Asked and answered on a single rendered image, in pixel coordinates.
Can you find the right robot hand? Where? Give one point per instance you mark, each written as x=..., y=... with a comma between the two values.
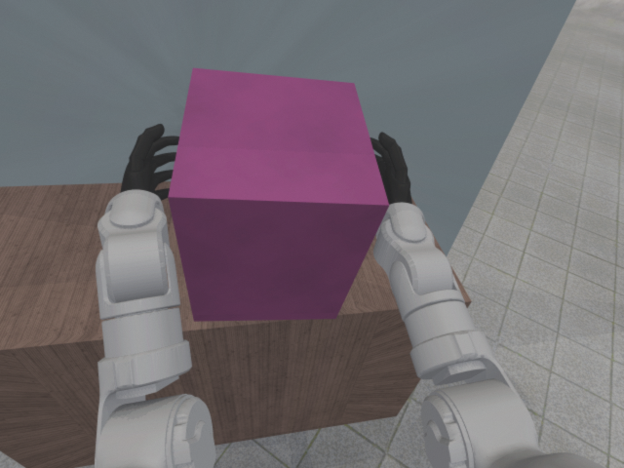
x=393, y=169

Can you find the pedestal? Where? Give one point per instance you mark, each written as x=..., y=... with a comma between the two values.
x=258, y=378

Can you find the left robot forearm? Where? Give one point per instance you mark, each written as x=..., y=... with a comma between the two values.
x=143, y=346

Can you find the right robot forearm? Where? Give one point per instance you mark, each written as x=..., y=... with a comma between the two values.
x=445, y=344

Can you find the left robot hand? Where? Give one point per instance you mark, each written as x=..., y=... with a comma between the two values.
x=139, y=173

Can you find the robot left upper arm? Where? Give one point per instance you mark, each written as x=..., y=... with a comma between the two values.
x=170, y=432

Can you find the carton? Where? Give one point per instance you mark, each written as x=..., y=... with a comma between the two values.
x=275, y=196

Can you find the robot right upper arm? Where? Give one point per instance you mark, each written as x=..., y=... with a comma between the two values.
x=484, y=424

